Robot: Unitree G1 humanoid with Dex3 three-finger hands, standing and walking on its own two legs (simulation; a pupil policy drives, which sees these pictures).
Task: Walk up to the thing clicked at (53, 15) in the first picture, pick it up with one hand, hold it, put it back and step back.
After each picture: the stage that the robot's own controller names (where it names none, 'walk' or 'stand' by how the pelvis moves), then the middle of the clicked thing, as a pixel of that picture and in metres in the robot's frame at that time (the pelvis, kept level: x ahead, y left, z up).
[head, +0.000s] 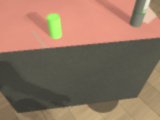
stand; (54, 26) +0.71 +0.18 +0.00
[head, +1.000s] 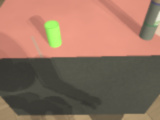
walk; (53, 34) +0.62 +0.19 +0.01
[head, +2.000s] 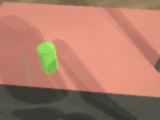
stand; (48, 58) +0.45 +0.17 +0.02
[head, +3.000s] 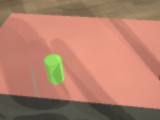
stand; (54, 69) +0.43 +0.14 +0.00
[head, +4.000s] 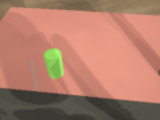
stand; (54, 64) +0.44 +0.14 +0.00
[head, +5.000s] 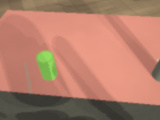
stand; (47, 66) +0.44 +0.17 +0.00
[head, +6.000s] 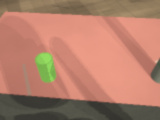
stand; (46, 68) +0.43 +0.18 +0.00
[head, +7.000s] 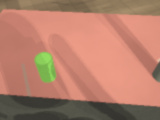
rise first; (46, 67) +0.42 +0.18 +0.00
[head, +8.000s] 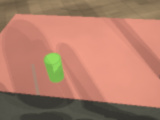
rise first; (54, 68) +0.43 +0.17 +0.00
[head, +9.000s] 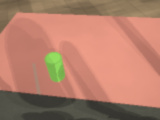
go down; (55, 67) +0.43 +0.17 +0.00
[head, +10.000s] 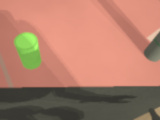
go down; (29, 52) +0.44 +0.16 +0.04
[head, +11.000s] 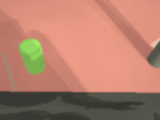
approach; (33, 57) +0.43 +0.16 +0.04
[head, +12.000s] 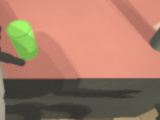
close in; (24, 41) +0.45 +0.17 +0.08
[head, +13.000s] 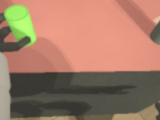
lift; (22, 27) +0.50 +0.17 +0.09
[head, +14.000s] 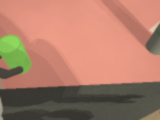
lift; (15, 55) +0.41 +0.19 +0.07
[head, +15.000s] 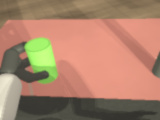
lift; (42, 61) +0.32 +0.13 +0.19
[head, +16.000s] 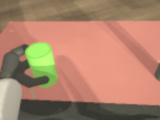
hold; (42, 65) +0.31 +0.13 +0.18
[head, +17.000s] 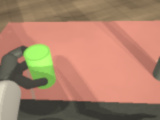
hold; (41, 67) +0.31 +0.14 +0.17
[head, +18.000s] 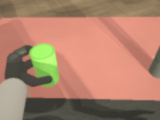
crouch; (45, 66) +0.33 +0.13 +0.15
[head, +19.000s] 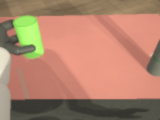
crouch; (29, 37) +0.42 +0.17 +0.18
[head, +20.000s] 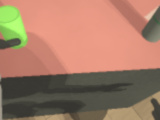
lower; (12, 28) +0.49 +0.17 +0.08
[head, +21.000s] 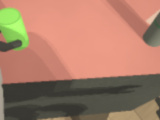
lower; (14, 30) +0.49 +0.17 +0.08
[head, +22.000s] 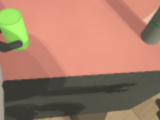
lower; (14, 31) +0.49 +0.17 +0.08
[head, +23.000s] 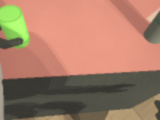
lower; (14, 28) +0.49 +0.17 +0.08
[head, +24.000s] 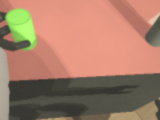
loosen; (23, 31) +0.49 +0.15 +0.08
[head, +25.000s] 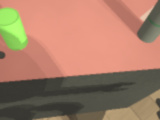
withdraw; (12, 30) +0.49 +0.16 +0.08
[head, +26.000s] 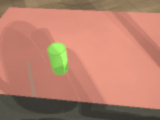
sink last; (58, 59) +0.44 +0.14 +0.05
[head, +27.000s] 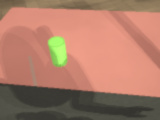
stand; (58, 52) +0.49 +0.15 +0.04
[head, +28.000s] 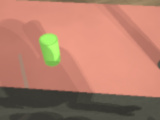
stand; (50, 50) +0.47 +0.15 +0.05
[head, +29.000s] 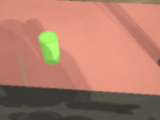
stand; (50, 48) +0.47 +0.15 +0.06
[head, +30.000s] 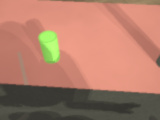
stand; (50, 47) +0.48 +0.16 +0.06
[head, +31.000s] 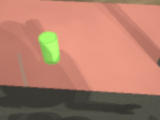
stand; (50, 48) +0.47 +0.15 +0.06
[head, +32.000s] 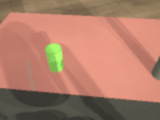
stand; (55, 58) +0.49 +0.15 +0.00
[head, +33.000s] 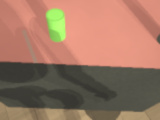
walk; (56, 26) +0.55 +0.12 +0.02
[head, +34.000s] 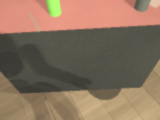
walk; (53, 3) +0.77 +0.20 +0.02
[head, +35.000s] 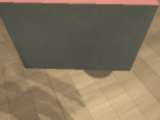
stand; out of the picture +1.09 +0.20 +0.02
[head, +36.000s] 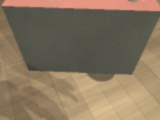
stand; out of the picture +1.10 +0.15 +0.00
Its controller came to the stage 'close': yes
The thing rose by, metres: 0.19
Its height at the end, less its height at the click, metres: +0.00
